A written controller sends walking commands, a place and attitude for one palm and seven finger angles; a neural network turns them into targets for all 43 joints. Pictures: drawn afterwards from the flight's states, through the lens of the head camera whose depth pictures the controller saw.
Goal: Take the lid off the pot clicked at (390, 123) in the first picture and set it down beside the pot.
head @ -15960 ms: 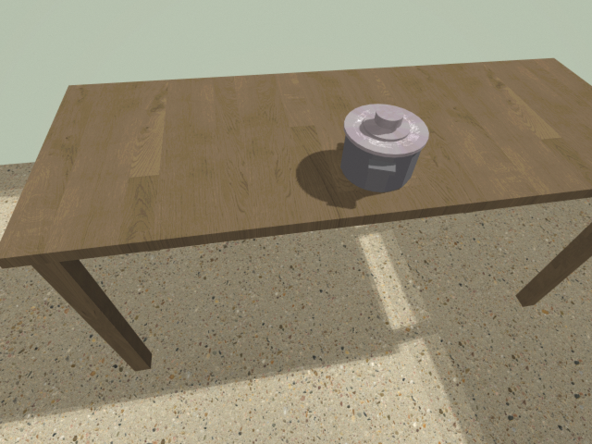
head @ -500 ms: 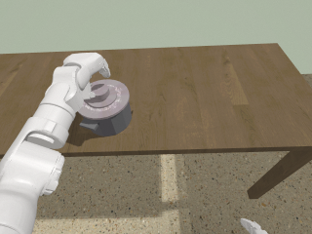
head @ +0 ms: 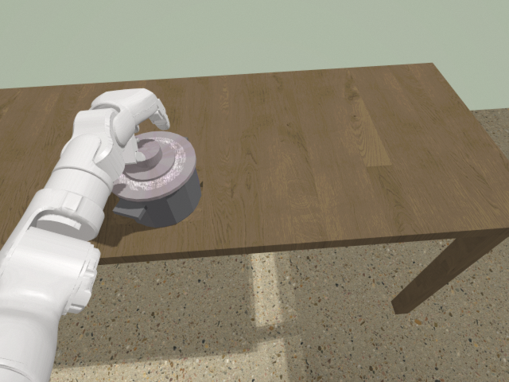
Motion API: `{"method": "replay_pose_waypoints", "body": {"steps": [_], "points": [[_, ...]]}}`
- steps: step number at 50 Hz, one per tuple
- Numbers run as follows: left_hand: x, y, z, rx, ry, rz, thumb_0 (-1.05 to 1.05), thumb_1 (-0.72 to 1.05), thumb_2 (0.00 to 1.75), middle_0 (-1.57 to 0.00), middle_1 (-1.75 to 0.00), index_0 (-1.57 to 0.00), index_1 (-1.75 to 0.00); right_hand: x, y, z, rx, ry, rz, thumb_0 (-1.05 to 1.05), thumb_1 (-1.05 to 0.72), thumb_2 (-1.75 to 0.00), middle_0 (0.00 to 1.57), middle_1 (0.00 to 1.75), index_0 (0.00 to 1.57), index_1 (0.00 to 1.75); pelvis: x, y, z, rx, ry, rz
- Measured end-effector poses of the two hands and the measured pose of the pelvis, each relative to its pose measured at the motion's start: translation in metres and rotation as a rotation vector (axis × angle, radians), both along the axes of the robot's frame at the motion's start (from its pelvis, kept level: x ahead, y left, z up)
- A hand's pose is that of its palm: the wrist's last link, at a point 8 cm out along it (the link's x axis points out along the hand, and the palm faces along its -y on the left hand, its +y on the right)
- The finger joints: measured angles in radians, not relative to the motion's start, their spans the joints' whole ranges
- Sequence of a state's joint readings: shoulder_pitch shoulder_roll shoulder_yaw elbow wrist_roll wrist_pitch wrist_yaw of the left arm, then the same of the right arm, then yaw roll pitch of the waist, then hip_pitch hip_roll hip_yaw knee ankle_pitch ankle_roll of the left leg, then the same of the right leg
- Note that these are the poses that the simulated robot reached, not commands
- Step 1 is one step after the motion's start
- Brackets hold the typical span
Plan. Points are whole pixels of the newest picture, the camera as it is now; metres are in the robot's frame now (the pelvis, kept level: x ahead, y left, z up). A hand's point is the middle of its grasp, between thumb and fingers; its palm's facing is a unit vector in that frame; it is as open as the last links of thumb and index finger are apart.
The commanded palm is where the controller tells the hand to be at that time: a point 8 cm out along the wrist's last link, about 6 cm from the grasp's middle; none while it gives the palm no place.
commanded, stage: lower the open fingers around the knob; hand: left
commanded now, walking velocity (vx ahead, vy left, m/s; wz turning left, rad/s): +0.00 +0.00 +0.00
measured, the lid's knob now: (146, 153) +0.50 +0.18 +0.07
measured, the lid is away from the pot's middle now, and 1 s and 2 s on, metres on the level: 0.00 0.00 0.00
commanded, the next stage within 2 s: close the fingers and squeeze the knob in 1.84 s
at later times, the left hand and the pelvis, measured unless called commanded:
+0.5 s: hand (135, 155) +0.47 +0.18 +0.09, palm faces -0.38 -0.05 -0.92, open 10.4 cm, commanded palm +0.48 +0.18 +0.15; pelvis +0.00 +0.00 +0.00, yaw +0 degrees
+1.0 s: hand (136, 154) +0.48 +0.18 +0.09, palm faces -0.39 -0.06 -0.92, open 10.2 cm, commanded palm +0.48 +0.18 +0.14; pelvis +0.00 +0.00 +0.00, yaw -1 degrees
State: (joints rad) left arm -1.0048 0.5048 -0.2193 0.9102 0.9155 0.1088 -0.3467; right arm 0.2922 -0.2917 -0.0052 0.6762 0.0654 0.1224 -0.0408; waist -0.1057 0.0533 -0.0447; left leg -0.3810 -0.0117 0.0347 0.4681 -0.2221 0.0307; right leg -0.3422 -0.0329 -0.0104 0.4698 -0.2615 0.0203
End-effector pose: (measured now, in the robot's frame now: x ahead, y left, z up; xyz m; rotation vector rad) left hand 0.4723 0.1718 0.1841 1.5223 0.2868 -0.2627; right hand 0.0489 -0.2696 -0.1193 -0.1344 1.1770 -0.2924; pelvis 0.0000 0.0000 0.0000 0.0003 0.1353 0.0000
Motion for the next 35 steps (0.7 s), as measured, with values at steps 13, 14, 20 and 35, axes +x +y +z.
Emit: {"method": "replay_pose_waypoints", "body": {"steps": [13,14,20,35], "points": [[0.000,0.017,-0.019,-0.013,0.003,0.039,0.00,-0.30,1.42,-0.83,-0.08,-0.83,-0.08,0.015,0.009,-0.001,0.015,-0.016,0.016,0.01,-0.90,-0.90,0.20,0.30,0.20,0.30,0.003,0.004,-0.001,-0.003,0.021,-0.001],[0.000,0.020,-0.021,-0.019,0.014,0.054,0.00,-0.30,1.42,-0.83,-0.08,-0.83,-0.08,0.016,0.010,-0.001,0.018,-0.015,0.017,0.01,-0.90,-0.90,0.20,0.30,0.20,0.30,0.004,0.004,-0.001,-0.003,0.021,-0.003],[0.001,0.017,-0.030,0.000,0.038,0.048,0.00,-0.30,1.42,-0.83,-0.08,-0.79,-0.07,0.018,0.011,-0.001,0.017,-0.008,0.019,0.01,-0.90,-0.90,0.20,0.30,0.20,0.30,0.002,0.004,-0.003,-0.005,0.028,0.001],[0.004,0.016,-0.036,-0.009,0.032,0.057,0.00,-0.30,1.42,-0.83,-0.08,-0.84,-0.08,-0.008,0.007,-0.004,0.003,0.048,-0.022,0.01,-0.90,-0.90,0.20,0.30,0.20,0.30,0.000,0.004,-0.004,-0.006,0.042,-0.010]]}}
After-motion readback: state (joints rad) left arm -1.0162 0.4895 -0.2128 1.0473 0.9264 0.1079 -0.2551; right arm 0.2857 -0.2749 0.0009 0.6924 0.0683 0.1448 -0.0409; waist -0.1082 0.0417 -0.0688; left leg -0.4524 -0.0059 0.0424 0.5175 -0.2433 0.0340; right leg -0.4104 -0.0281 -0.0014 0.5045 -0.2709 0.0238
